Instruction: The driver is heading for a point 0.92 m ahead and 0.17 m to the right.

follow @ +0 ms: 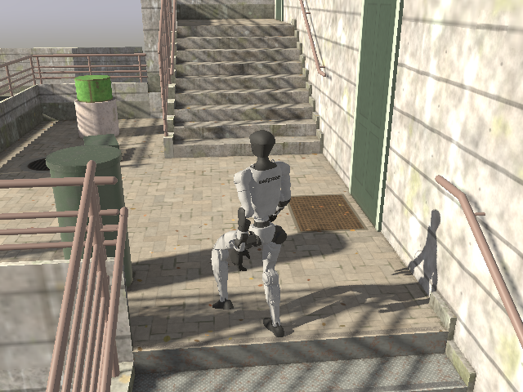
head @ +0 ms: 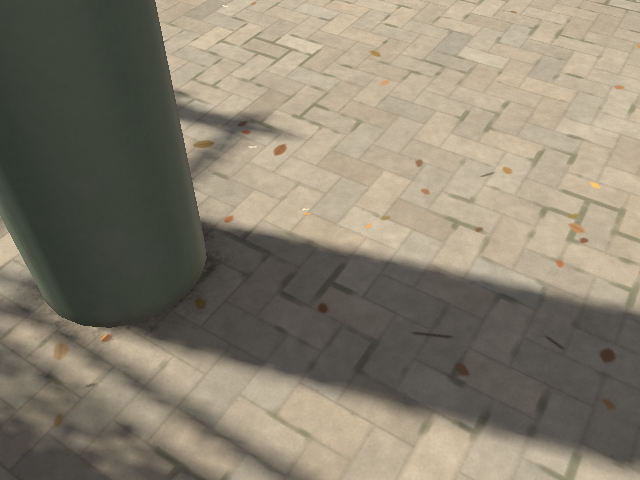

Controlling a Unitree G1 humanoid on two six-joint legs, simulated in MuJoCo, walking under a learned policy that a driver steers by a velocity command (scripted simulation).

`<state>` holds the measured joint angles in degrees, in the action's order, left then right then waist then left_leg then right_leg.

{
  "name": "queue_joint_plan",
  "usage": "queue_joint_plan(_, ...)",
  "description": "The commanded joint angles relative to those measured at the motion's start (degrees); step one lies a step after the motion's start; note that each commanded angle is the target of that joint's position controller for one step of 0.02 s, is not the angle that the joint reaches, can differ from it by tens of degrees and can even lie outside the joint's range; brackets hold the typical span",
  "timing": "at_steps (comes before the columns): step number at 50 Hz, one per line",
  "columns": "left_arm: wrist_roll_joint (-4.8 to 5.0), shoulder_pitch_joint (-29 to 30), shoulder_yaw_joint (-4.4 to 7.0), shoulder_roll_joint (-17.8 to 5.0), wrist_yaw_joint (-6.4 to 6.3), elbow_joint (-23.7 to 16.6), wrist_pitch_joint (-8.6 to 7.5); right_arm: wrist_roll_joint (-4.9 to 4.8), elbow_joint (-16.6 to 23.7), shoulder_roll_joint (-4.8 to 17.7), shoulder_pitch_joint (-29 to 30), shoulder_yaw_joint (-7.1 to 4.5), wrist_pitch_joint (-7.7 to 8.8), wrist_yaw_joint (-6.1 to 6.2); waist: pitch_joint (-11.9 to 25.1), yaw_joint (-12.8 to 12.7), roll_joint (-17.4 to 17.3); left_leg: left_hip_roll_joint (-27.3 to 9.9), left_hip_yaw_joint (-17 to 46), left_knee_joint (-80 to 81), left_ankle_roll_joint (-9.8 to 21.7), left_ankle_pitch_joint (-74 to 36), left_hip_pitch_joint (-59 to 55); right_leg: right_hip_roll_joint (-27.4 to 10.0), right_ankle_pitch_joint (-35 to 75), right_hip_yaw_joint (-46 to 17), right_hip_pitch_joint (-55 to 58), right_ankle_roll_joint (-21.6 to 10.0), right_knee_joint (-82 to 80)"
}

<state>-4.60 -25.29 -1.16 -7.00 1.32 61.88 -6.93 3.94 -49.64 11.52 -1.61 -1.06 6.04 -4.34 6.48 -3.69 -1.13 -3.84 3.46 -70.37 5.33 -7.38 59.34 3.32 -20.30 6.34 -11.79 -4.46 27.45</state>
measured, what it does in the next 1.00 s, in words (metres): walks ahead: left foot, then right foot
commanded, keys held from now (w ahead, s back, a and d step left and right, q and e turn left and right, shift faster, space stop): w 0.62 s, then w+e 0.38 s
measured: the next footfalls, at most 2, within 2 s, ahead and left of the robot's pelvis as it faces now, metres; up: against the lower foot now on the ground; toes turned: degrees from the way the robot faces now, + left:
left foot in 0.24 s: +0.32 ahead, +0.15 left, +0.00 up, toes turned +3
right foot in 0.82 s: +0.65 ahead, -0.09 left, +0.00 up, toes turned -5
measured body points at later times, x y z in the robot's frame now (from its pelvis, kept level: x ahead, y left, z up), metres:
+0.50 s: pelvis +0.29 +0.07 +0.01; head +0.30 +0.07 +0.46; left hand +0.41 +0.29 -0.12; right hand +0.26 -0.16 -0.14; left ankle +0.28 +0.15 -0.73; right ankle +0.35 -0.09 -0.65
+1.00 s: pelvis +0.57 -0.02 +0.01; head +0.61 -0.03 +0.46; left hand +0.68 +0.23 -0.12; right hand +0.68 -0.29 -0.11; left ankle +0.58 +0.14 -0.63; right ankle +0.61 -0.08 -0.73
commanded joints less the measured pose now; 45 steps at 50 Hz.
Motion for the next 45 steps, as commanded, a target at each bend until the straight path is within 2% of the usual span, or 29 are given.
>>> queue_joint_plan(1, 0.60, -2.78, 0.83, -4.72, 0.64, -2.56, -1.12, -0.10, 4.21, 0.15, 6.24, -0.24, -0.59, -0.21, -3.90, 0.02, 4.76, -1.60, -4.06, 12.83, -1.54, -3.92, -5.30, -13.17, 31.46, -8.67, 2.76, -7.33, -10.62)
queue_joint_plan(4, 1.91, -5.18, 1.44, -5.72, 1.64, -1.52, -1.31, -0.59, 7.25, 0.78, 13.41, -1.22, -2.23, 0.01, -7.72, -0.68, 6.11, -1.01, -4.52, 23.45, -1.93, -1.62, -7.58, -16.33, 34.01, -10.79, 9.03, -7.75, -13.66)
queue_joint_plan(7, 2.20, -7.07, 2.20, -6.13, 1.83, 0.38, -1.38, -1.18, 9.12, 1.07, 17.63, -2.37, -2.73, 0.41, -9.19, -0.55, 6.45, 0.56, -6.17, 33.98, -0.94, 6.77, -11.14, -17.88, 40.52, -10.60, 18.84, -6.95, -13.65)
queue_joint_plan(9, 2.38, -5.72, 3.13, -7.87, 1.68, 0.59, -1.22, -1.32, 9.60, 1.76, 17.11, -3.34, -2.52, 0.83, -8.16, 1.42, 6.84, 2.75, -8.18, 37.84, 0.04, 12.26, -19.07, -18.41, 53.39, -9.20, 20.76, -6.24, -11.07)
queue_joint_plan(11, 1.85, -3.25, 4.16, -9.51, 1.13, 0.36, -0.78, -2.52, 8.46, 3.56, 11.18, -4.56, -1.51, 1.84, -3.92, 5.02, 6.20, 4.96, -9.42, 41.45, 2.89, 8.01, -33.69, -16.50, 66.31, -6.03, 19.36, -3.96, -4.02)
queue_joint_plan(12, 1.60, -3.18, 3.98, -8.50, 0.57, -0.64, -0.99, -3.06, 6.81, 5.77, 4.12, -5.38, -0.81, 2.80, 3.09, 6.22, 5.94, 4.01, -7.95, 37.01, 5.78, 1.63, -50.83, -13.20, 62.83, -4.97, 12.10, -1.23, 2.93)
queue_joint_plan(13, 1.63, -11.96, 2.26, -2.92, -0.52, -1.72, -1.61, -2.60, 4.05, 6.62, -5.51, -4.73, -0.22, 2.88, 17.87, 5.15, -4.34, -5.80, 3.53, 32.56, 15.35, -8.15, -82.61, -7.85, 44.42, -4.47, -8.76, 3.48, 17.67)
queue_joint_plan(14, 1.16, -8.34, 1.40, -2.42, 0.72, -3.17, -1.65, -0.96, -0.80, 6.86, -23.01, -4.93, -0.54, 3.91, 21.21, 11.76, -12.57, -17.41, 26.11, 46.53, 21.91, -4.20, -95.52, 1.85, -5.44, -5.26, -23.23, 5.86, 32.56)
queue_joint_plan(15, 2.25, 2.88, 3.63, -6.41, 2.06, -5.46, -0.38, 0.38, -5.44, 7.43, -30.61, -5.97, -0.36, 4.88, 11.08, 15.36, -6.31, -15.34, 27.47, 52.62, 14.88, 9.04, -88.36, -0.90, -7.25, -11.70, -30.98, 3.04, 43.97)
queue_joint_plan(16, 2.42, 7.70, 4.72, -7.82, 1.87, -6.32, -0.31, -0.27, -5.08, 9.24, -23.64, -6.94, 0.22, 5.49, -1.37, 12.21, -4.13, -13.63, 21.30, 55.08, 10.95, 14.69, -73.23, -4.74, -1.89, -12.68, -33.96, 0.91, 47.81)
queue_joint_plan(17, 1.24, 6.91, 4.73, -6.94, 1.28, -5.96, -0.45, -0.89, -4.82, 6.34, -18.75, -6.49, -0.05, 5.72, -3.16, 9.07, -2.58, -12.61, 16.10, 57.12, 10.44, 12.85, -64.11, -7.20, 1.58, -12.75, -30.35, -1.14, 46.33)
queue_joint_plan(18, 0.06, 7.96, 4.22, -3.66, 1.11, -6.26, -0.40, -1.52, -4.80, 1.79, -15.34, -5.18, -0.20, 5.47, -3.47, 6.34, -1.27, -11.48, 12.05, 58.60, 9.98, 10.36, -57.90, -8.99, 4.90, -12.53, -27.75, -2.23, 44.88)
queue_joint_plan(19, -0.55, 7.70, 3.64, -0.61, 0.98, -6.89, 0.14, -1.88, -4.53, -1.03, -13.46, -4.27, -0.19, 5.05, -2.80, 4.20, 0.00, -11.21, 10.90, 59.64, 9.91, 7.78, -53.33, -10.16, 6.85, -12.19, -25.22, -2.15, 43.63)
queue_joint_plan(21, 0.37, 8.76, 3.58, 0.65, 1.29, -7.60, 1.27, -1.54, -4.13, -2.67, -12.77, -3.71, 0.33, 4.74, -1.80, 2.79, 0.21, -9.55, 7.53, 61.03, 10.35, 5.35, -51.40, -10.09, 6.96, -11.00, -26.94, -0.91, 42.68)
queue_joint_plan(23, 0.63, 11.79, 3.63, -0.80, 1.59, -8.36, 1.76, -0.58, -3.98, -1.82, -14.23, -3.71, 1.37, 4.39, -4.03, 3.11, -0.49, -8.29, 3.89, 62.21, 11.00, 3.45, -48.78, -10.38, 12.18, -9.63, -30.11, 0.09, 37.69)
queue_joint_plan(25, -0.06, 15.74, 3.38, -1.06, 1.69, -9.60, 2.41, -0.16, -4.22, -1.36, -16.39, -3.35, 2.23, 3.47, -5.36, 3.04, -0.29, -7.52, 1.31, 62.13, 11.32, -1.21, -45.10, -11.01, 20.61, -7.90, -28.89, 1.00, 28.46)
queue_joint_plan(26, 6.24, 20.58, 4.58, -6.11, -1.40, -13.15, 1.54, -4.66, -3.97, 6.84, -16.01, -4.33, 0.78, 4.73, -6.57, 2.24, 2.22, -10.04, 4.88, 62.76, 8.75, 0.74, -43.36, -11.39, 16.76, -8.96, -28.60, 2.41, 28.08)
queue_joint_plan(27, 6.90, 23.10, 4.36, -6.28, -2.22, -14.04, 1.02, -5.25, -3.93, 7.54, -16.81, -4.24, 0.40, 5.24, -6.57, 2.57, 1.91, -10.73, 5.21, 63.41, 8.09, 2.66, -44.77, -11.60, 18.10, -9.47, -29.94, 2.97, 25.04)
queue_joint_plan(28, 6.47, 24.91, 4.33, -6.35, -2.44, -14.49, 0.77, -5.01, -4.26, 7.19, -18.35, -3.93, 0.21, 5.63, -7.07, 3.23, 0.84, -9.96, 4.13, 63.53, 7.24, 4.16, -46.35, -11.09, 20.73, -9.18, -30.37, 3.16, 20.91)
queue_joint_plan(31, 6.02, 30.93, 4.45, -6.02, -1.56, -15.75, 1.14, -4.80, -6.46, 4.49, -24.86, -3.21, -0.11, 5.90, -8.72, 5.72, -1.70, -8.23, 1.42, 62.62, 5.26, 5.53, -52.53, -9.06, 26.23, -7.57, -30.97, 3.11, 13.20)
queue_joint_plan(35, 6.37, 36.66, 4.06, -5.79, 0.32, -17.90, 1.78, -4.21, -7.65, 5.16, -27.09, -3.59, -0.98, 6.21, -10.88, 6.92, -2.54, -9.50, -2.18, 60.09, 3.29, 2.82, -61.33, -7.71, 22.79, -5.69, -31.05, 1.36, 7.06)
queue_joint_plan(38, 5.95, 33.28, 5.15, -8.50, 1.48, -17.79, 1.70, -4.09, -6.85, 7.52, -24.57, -4.49, -1.59, 6.49, -7.69, 4.11, -5.46, -9.76, -5.72, 50.88, 1.17, -19.72, -64.67, -3.86, 14.42, -2.43, -21.90, -1.49, 5.29)
queue_joint_plan(39, 5.78, 27.57, 6.12, -10.16, 1.54, -16.04, 1.56, -4.01, -6.34, 8.39, -23.39, -4.82, -1.73, 6.61, -4.63, 1.40, -6.80, -8.89, -7.69, 44.05, 0.35, -26.82, -64.42, -1.75, 14.27, -0.89, -14.57, -2.84, 4.33)
queue_joint_plan(40, 5.56, 18.30, 7.64, -13.04, 1.52, -13.06, 1.60, -3.78, -5.41, 7.98, -22.34, -4.71, -1.83, 6.72, -0.37, -2.37, -5.62, -6.90, -9.45, 32.71, -1.03, -28.71, -59.75, -0.52, 16.50, -1.43, -2.24, -4.65, 3.41)
queue_joint_plan(41, 4.94, 7.64, 9.23, -18.25, 1.05, -11.00, 1.82, -2.82, -3.23, 6.98, -21.26, -4.23, -1.26, 6.92, 6.12, -5.60, 2.11, -4.10, -11.10, 13.44, -3.21, -11.09, -43.74, -10.38, 22.38, -16.35, 16.13, -8.58, 5.15)
queue_joint_plan(42, 4.84, 4.06, 9.37, -21.47, 0.98, -10.73, 2.00, -2.79, -2.22, -0.79, -27.60, -1.64, 0.74, 5.15, 13.38, -0.79, 17.00, 7.55, -5.63, -7.14, -6.92, 34.60, -20.91, -22.92, 13.34, -47.49, 34.60, -20.02, -4.55)
queue_joint_plan(43, 4.76, 3.96, 8.48, -17.92, 0.46, -11.25, 2.46, -4.80, -2.22, 3.44, -24.39, -2.58, 2.90, 4.19, 15.18, -2.64, 14.42, 6.04, 3.12, -15.06, -5.79, 35.73, -14.44, -22.08, 7.64, -52.45, 35.62, -19.06, -9.90)
queue_joint_plan(44, 4.92, 9.21, 7.97, -14.90, -0.24, -12.81, 2.44, -6.13, -0.13, 6.45, -18.06, -3.24, 3.81, 4.15, 7.61, -2.35, 11.92, 3.31, 2.43, -15.94, -4.94, 31.54, -9.73, -19.79, 10.41, -42.87, 29.20, -16.09, -9.23)
queue_joint_plan(45, 5.10, 14.39, 7.18, -12.92, -0.60, -14.52, 2.43, -5.70, 1.05, 7.45, -13.79, -3.44, 4.16, 4.89, 3.66, -0.15, 3.89, 0.26, 1.89, -11.03, -4.27, 26.82, -12.58, -17.50, 15.42, -35.66, 19.11, -13.77, -10.17)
